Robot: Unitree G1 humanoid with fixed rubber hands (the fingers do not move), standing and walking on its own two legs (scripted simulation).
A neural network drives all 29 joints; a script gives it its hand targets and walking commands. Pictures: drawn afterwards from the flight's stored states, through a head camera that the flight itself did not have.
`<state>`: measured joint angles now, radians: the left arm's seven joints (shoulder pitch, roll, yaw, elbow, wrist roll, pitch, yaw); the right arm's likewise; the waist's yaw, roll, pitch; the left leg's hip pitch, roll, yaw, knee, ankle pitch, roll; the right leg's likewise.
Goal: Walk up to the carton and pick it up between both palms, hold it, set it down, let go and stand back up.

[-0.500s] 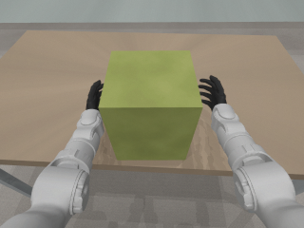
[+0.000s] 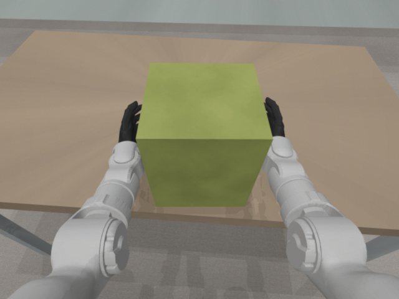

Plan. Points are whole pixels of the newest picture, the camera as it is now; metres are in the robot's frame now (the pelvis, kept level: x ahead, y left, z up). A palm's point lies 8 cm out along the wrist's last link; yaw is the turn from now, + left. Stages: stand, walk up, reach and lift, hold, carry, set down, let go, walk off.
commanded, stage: reach and lift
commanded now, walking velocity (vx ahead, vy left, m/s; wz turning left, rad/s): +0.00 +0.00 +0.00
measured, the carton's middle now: (201, 140) +0.44 +0.04 +0.06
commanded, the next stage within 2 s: none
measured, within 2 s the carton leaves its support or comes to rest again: neither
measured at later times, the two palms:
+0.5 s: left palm (130, 144) +0.41 +0.18 +0.07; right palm (274, 144) +0.43 -0.12 +0.08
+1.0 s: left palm (130, 145) +0.41 +0.18 +0.07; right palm (274, 144) +0.43 -0.12 +0.07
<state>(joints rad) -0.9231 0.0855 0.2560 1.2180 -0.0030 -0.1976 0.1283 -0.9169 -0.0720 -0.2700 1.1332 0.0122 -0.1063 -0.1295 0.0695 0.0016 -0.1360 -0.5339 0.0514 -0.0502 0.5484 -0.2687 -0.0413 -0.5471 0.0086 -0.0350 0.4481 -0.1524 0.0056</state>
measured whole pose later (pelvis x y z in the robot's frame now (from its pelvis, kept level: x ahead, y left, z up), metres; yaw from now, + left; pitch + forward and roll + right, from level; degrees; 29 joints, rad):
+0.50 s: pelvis +0.03 +0.01 +0.01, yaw +0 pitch +6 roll -2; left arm -0.69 -0.06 0.47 0.89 0.28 -0.13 0.04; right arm -0.69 0.07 -0.49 0.95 -0.32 -0.25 -0.05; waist 0.05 0.00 -0.02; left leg -0.23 0.06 -0.01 0.39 -0.26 -0.03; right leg -0.24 0.00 -0.03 0.28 -0.14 0.01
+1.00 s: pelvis +0.03 +0.00 +0.02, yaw +1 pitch +7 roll -1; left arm -0.71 -0.06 0.49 0.87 0.32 -0.12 0.02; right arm -0.71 0.07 -0.49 0.97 -0.30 -0.29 -0.06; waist 0.05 -0.02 -0.01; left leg -0.25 0.05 -0.01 0.34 -0.21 -0.04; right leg -0.26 0.00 -0.05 0.25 -0.11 0.01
